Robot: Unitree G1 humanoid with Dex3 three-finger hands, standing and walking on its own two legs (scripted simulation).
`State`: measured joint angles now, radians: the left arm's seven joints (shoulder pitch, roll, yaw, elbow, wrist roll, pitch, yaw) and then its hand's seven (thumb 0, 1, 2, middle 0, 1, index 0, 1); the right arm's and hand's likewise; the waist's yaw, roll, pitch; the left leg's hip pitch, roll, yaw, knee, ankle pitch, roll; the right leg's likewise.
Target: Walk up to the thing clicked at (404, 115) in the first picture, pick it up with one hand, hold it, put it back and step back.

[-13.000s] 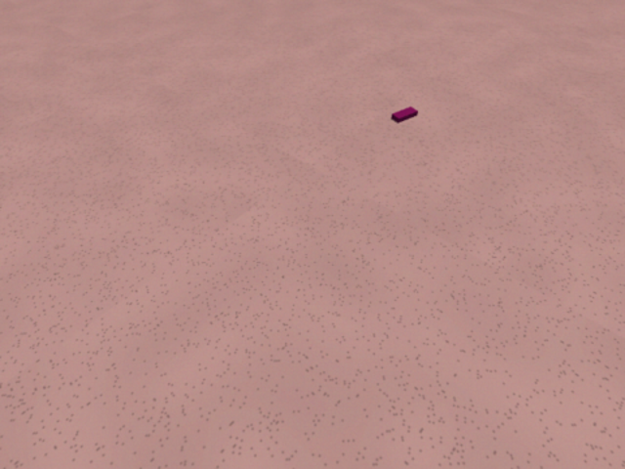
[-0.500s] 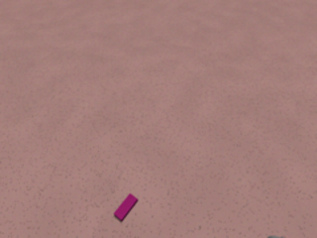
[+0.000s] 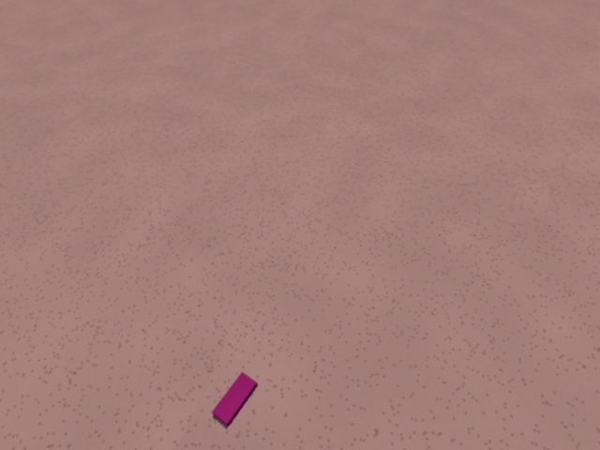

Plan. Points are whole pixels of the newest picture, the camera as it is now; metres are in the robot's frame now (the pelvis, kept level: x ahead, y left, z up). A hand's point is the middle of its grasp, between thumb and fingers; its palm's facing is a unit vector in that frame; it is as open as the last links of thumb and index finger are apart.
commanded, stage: walk up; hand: left
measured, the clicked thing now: (235, 398) +0.44 +0.24 -0.77
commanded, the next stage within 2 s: stand in 0.46 s
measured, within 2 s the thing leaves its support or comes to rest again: neither
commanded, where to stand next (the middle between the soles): +0.00 -0.01 m, yaw -1 degrees
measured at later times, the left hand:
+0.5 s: hand out of the picture +0.09 +0.25 -0.16, palm faces -0.02 -0.95 -0.32, open 7.4 cm
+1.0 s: hand out of the picture +0.08 +0.25 -0.15, palm faces -0.02 -0.94 -0.34, open 7.4 cm
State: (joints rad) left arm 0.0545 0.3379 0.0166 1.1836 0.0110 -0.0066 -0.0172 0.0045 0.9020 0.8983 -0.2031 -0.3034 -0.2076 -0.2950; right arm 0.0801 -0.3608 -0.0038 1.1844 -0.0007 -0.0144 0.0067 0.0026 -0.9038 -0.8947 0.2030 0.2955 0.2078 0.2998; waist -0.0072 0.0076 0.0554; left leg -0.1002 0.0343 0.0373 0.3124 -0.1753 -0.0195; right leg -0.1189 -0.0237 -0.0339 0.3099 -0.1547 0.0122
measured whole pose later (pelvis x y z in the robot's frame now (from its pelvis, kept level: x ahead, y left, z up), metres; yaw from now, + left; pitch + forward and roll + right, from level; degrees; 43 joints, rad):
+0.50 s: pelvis +0.00 +0.00 +0.00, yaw +0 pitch -2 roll +0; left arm 0.06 0.34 0.02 1.16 0.01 0.00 -0.02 0.00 0.90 0.90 -0.20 -0.30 -0.21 -0.29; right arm 0.08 -0.35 0.00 1.16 -0.01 -0.02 0.00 0.00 -0.90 -0.89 0.20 0.30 0.21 0.30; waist -0.01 0.00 0.04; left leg -0.09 0.03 0.05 0.31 -0.18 -0.02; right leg -0.11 -0.03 -0.03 0.31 -0.16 0.02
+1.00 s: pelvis +0.00 +0.00 +0.00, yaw +0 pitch -2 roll +0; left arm 0.10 0.35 0.00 1.14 0.01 -0.01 -0.01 0.00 0.90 0.90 -0.20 -0.30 -0.21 -0.30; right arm 0.09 -0.35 0.00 1.15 -0.01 -0.01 0.01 0.00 -0.90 -0.89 0.20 0.30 0.21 0.30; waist 0.00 0.01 0.05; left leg -0.08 0.03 0.04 0.30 -0.17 -0.02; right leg -0.11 -0.02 -0.03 0.31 -0.16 0.01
